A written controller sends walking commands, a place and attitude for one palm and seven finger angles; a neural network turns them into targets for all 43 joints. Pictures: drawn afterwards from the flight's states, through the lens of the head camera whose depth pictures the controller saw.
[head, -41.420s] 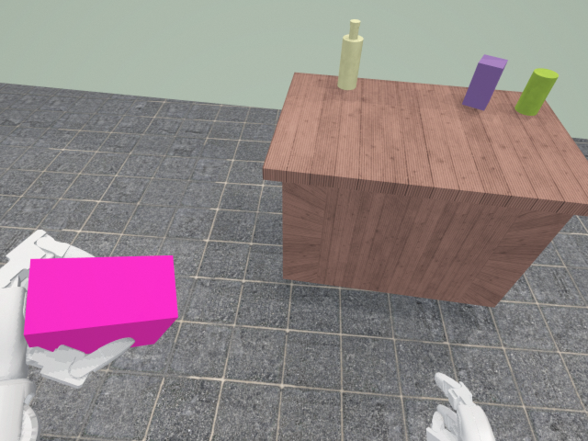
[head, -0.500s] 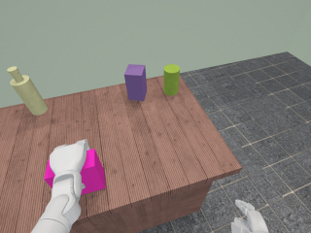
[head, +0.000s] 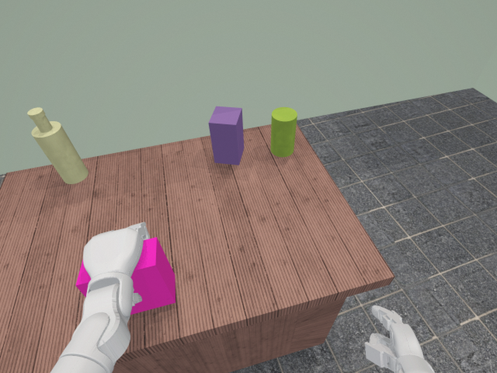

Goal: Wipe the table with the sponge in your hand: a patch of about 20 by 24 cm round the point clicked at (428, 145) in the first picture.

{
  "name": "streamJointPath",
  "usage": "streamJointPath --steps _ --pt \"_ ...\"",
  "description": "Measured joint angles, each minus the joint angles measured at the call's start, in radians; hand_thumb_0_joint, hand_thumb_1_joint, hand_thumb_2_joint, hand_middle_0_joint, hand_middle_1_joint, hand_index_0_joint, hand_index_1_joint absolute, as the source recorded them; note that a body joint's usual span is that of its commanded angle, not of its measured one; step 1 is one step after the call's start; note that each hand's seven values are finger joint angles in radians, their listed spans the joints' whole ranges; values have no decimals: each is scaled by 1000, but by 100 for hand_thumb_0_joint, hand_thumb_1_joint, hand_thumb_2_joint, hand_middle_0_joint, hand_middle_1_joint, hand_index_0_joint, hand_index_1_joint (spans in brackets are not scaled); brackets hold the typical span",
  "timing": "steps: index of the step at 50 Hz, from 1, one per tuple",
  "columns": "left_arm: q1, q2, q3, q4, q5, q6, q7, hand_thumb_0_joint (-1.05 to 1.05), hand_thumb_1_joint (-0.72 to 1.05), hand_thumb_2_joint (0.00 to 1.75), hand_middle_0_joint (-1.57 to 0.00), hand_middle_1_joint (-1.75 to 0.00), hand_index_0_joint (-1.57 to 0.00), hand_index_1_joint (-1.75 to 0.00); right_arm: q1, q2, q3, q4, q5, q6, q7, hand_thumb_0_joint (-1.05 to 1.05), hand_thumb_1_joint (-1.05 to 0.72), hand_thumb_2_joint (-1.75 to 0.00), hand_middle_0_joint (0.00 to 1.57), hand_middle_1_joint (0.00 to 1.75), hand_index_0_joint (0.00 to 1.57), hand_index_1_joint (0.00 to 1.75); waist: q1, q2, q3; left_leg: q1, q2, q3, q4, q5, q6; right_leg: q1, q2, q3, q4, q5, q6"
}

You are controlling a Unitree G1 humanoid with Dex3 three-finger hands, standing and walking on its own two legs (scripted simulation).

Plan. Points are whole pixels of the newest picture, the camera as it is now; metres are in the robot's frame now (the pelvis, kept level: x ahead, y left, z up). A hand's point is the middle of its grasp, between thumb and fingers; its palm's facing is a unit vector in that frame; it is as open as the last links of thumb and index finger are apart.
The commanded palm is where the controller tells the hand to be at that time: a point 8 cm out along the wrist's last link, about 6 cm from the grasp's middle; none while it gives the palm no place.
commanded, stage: lift the sponge slowly off the table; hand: left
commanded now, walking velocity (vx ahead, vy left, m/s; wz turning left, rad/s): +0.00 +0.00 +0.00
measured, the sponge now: (135, 285) +0.26 +0.26 -0.05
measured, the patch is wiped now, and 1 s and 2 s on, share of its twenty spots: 1.00 1.00 1.00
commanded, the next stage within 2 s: bring the sponge back beside the body in 1.26 s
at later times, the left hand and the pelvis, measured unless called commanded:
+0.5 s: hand (115, 264) +0.26 +0.26 +0.04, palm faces -0.02 -0.13 -0.99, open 10.4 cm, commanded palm +0.24 +0.26 +0.11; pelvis +0.00 +0.00 +0.00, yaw +0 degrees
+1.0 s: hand (117, 245) +0.27 +0.25 +0.07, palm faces +0.01 -0.13 -0.99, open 10.4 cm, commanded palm +0.24 +0.25 +0.14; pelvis +0.00 +0.00 +0.01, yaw +0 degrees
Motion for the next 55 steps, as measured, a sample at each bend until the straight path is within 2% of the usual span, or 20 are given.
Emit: streamJointPath --steps 7,17,25,37,55 --pt "2 7 -6 -48 -10 28 -29 0 -53 104 -70 -130 -71 -132 -5 -3 3 1 0 1 4 1 -90 -89 20 30 20 30 7 4 7 26 -3 -2 -23 9 2 26 -3 0 -21 7 2" --pt "49 20 -1 -138 -19 34 -64 0 -53 104 -70 -130 -71 -132 -15 -5 12 0 -2 0 11 1 -90 -89 20 30 20 30 15 8 16 67 -4 3 -53 21 4 65 -4 7 -48 20 5" --pt "31 30 -13 -162 -26 49 -96 0 -53 104 -70 -130 -71 -132 -30 -8 21 8 -2 0 5 1 -90 -89 20 30 20 30 25 13 27 92 -8 -4 -73 36 6 92 -8 1 -70 32 6" --pt "-10 43 -19 -187 -30 56 -141 0 -53 104 -70 -130 -71 -132 -39 -4 36 8 2 -1 4 1 -90 -89 20 30 20 30 26 20 37 120 -9 -5 -107 56 5 119 -9 2 -101 50 5" --pt "-17 67 -18 -272 -46 115 -192 0 -53 104 -70 -130 -71 -132 -48 -21 47 14 9 8 13 1 -90 -89 20 30 22 31 24 29 52 162 -4 -7 -142 65 -2 157 -3 4 -127 55 -2"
